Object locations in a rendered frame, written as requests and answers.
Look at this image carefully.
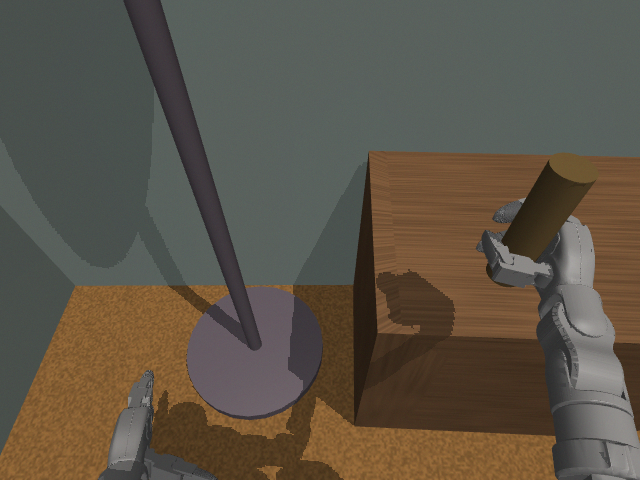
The left robot hand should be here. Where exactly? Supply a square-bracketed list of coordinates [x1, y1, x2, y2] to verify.
[107, 370, 218, 480]

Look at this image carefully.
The right robot arm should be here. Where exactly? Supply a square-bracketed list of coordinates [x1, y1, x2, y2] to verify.
[536, 284, 640, 480]

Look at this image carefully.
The can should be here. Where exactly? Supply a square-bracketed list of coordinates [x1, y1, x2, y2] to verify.
[486, 153, 599, 287]

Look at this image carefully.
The right robot hand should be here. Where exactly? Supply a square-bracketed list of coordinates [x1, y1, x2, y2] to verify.
[476, 197, 595, 299]

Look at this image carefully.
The left robot arm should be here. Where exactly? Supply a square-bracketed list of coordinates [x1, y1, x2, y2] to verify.
[98, 461, 149, 480]

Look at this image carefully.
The coat stand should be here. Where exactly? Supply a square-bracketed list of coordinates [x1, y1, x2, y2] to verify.
[123, 0, 323, 420]

